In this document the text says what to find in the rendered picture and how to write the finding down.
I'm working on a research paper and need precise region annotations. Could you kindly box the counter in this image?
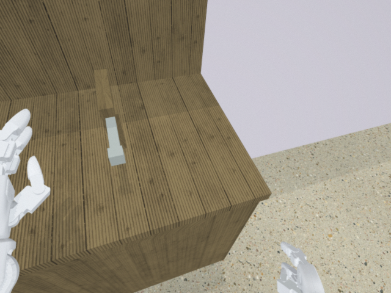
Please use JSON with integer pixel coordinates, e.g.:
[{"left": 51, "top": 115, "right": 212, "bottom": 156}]
[{"left": 0, "top": 0, "right": 272, "bottom": 293}]

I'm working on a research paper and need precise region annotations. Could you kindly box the tap lever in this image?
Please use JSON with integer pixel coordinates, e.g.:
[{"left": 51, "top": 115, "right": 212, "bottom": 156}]
[{"left": 105, "top": 117, "right": 126, "bottom": 166}]

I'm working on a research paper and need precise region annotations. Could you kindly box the left robot hand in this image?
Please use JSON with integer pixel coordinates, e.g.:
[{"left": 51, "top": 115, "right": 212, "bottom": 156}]
[{"left": 0, "top": 109, "right": 50, "bottom": 239}]

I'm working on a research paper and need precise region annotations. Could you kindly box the left robot forearm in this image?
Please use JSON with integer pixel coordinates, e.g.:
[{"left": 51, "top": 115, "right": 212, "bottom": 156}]
[{"left": 0, "top": 238, "right": 20, "bottom": 293}]

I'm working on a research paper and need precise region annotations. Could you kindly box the right robot hand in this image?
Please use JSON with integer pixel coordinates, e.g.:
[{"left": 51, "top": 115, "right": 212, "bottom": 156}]
[{"left": 277, "top": 242, "right": 325, "bottom": 293}]

